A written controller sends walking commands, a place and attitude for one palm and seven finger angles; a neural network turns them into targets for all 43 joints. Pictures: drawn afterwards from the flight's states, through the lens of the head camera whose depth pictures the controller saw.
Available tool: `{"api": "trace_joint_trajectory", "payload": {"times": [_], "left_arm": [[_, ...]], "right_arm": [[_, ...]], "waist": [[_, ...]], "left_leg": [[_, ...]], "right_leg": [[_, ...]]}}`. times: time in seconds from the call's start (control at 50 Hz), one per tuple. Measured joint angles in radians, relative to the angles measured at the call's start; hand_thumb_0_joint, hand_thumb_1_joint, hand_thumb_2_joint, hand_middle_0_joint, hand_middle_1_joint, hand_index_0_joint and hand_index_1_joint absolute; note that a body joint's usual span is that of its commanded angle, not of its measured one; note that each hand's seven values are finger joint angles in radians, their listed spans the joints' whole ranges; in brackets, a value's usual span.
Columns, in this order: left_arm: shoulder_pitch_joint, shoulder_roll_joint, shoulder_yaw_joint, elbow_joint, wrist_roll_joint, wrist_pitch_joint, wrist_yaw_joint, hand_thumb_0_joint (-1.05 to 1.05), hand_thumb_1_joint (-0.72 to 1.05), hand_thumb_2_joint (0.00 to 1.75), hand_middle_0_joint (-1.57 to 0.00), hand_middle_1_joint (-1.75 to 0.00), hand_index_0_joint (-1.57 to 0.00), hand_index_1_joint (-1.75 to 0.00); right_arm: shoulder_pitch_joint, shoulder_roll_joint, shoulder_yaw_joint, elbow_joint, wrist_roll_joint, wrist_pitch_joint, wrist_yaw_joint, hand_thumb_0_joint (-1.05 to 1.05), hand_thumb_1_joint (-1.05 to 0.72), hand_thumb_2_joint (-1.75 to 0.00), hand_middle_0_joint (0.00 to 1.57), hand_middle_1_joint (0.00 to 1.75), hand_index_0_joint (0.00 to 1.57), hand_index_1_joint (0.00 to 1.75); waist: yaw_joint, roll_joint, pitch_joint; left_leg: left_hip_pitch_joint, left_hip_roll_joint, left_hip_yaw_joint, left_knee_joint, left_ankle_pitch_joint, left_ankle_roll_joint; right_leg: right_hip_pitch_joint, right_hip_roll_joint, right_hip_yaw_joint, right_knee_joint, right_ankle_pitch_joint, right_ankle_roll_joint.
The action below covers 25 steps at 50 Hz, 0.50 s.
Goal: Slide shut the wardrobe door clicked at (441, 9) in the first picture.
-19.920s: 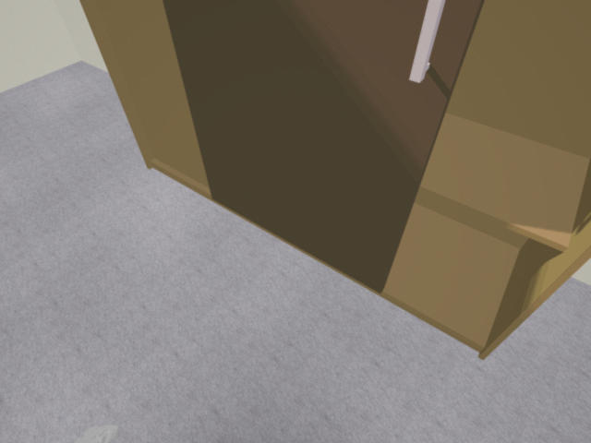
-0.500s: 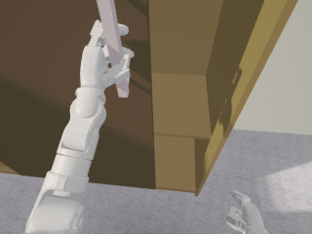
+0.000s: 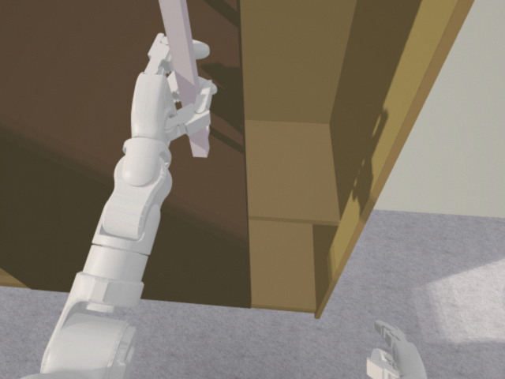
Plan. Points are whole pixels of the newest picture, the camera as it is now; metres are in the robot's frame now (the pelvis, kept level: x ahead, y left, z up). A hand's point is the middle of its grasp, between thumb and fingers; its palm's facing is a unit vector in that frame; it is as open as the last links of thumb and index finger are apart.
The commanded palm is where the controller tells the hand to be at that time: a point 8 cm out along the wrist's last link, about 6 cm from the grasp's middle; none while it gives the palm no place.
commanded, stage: step sideways, sliding the door along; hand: left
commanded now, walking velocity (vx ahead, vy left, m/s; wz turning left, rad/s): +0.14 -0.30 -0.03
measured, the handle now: (192, 76) +0.44 +0.12 +0.26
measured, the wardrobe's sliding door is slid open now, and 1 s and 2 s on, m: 0.25 0.25 0.25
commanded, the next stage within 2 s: stop walking and hold the door there in 0.58 s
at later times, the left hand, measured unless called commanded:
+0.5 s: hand (203, 108) +0.39 +0.09 +0.24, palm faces +0.02 -0.99 -0.10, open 6.7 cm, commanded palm +0.38 +0.12 +0.25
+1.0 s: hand (200, 109) +0.39 +0.10 +0.24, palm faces -0.03 -0.99 -0.12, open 6.7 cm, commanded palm +0.37 +0.15 +0.24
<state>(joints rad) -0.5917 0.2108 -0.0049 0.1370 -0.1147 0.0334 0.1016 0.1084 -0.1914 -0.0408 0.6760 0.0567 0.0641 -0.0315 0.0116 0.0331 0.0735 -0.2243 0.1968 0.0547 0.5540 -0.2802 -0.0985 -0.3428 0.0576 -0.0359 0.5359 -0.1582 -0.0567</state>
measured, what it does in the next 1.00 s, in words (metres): stands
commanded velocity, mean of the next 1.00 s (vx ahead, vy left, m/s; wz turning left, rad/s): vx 0.05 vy -0.20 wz -0.02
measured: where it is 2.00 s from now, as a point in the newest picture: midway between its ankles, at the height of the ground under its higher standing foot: outside the picture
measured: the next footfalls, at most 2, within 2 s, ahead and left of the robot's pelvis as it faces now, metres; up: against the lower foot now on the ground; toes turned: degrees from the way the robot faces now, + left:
none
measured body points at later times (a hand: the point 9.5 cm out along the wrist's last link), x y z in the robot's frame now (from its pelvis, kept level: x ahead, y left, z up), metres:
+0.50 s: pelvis +0.00 +0.00 +0.00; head +0.02 -0.01 +0.45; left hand +0.38 +0.15 +0.25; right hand +0.19 -0.23 -0.10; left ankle +0.00 +0.20 -0.73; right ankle +0.08 -0.08 -0.73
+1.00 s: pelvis +0.01 +0.02 +0.01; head +0.01 +0.00 +0.46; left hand +0.38 +0.15 +0.25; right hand +0.18 -0.23 -0.10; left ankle +0.00 +0.20 -0.73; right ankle +0.08 -0.08 -0.73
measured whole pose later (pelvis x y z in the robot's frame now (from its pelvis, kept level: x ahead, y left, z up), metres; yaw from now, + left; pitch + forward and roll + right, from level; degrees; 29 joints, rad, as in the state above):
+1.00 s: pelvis +0.01 +0.02 +0.01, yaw -1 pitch -1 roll +1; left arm -0.50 0.18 0.01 0.13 -0.11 0.01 0.09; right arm 0.12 -0.23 -0.03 0.70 0.04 0.01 -0.06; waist -0.03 0.05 0.01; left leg -0.18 0.15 0.10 0.48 -0.26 -0.06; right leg -0.32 0.02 0.00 0.49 -0.15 -0.02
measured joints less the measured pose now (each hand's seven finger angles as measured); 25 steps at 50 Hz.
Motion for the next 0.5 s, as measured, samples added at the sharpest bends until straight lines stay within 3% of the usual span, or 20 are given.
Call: {"api": "trace_joint_trajectory", "payload": {"times": [0.16, 0.28, 0.38, 0.5], "left_arm": [[0.001, -0.003, 0.000, 0.002, 0.000, -0.001, -0.001, 0.04, 0.69, 0.80, -0.40, -1.39, -0.19, -1.35], [0.005, -0.006, -0.001, -0.002, 0.001, 0.000, -0.001, 0.04, 0.69, 0.81, -0.40, -1.39, -0.19, -1.35], [0.010, -0.008, -0.003, -0.007, -0.001, 0.001, -0.001, 0.04, 0.69, 0.81, -0.40, -1.39, -0.19, -1.35], [0.007, -0.006, -0.004, -0.003, -0.003, 0.004, 0.000, 0.05, 0.70, 0.82, -0.40, -1.39, -0.18, -1.36]], "right_arm": [[0.005, -0.002, 0.002, -0.002, 0.000, -0.002, -0.003, 0.01, -0.91, -0.90, 0.20, 0.30, 0.20, 0.30], [0.001, 0.001, 0.002, -0.001, 0.001, -0.005, -0.003, 0.01, -0.91, -0.90, 0.20, 0.30, 0.20, 0.30], [-0.003, 0.001, 0.001, -0.006, 0.000, -0.005, -0.001, 0.01, -0.91, -0.90, 0.20, 0.30, 0.20, 0.30], [-0.013, 0.001, -0.001, -0.007, 0.001, -0.005, 0.003, 0.01, -0.91, -0.90, 0.20, 0.30, 0.20, 0.30]], "waist": [[0.005, 0.002, -0.003], [0.009, 0.001, -0.005], [0.011, 0.005, -0.004], [0.005, 0.001, -0.004]], "left_leg": [[0.003, 0.002, 0.000, -0.009, 0.005, -0.006], [0.005, 0.002, 0.002, -0.013, 0.004, 0.009], [0.013, 0.005, -0.001, -0.020, 0.008, -0.011], [0.012, 0.004, -0.006, -0.015, 0.006, -0.005]], "right_leg": [[0.002, 0.002, -0.001, -0.007, 0.003, 0.000], [0.004, 0.002, -0.001, -0.011, 0.003, -0.003], [0.012, 0.005, -0.004, -0.014, 0.002, -0.003], [0.012, 0.003, -0.009, -0.008, -0.003, -0.005]]}}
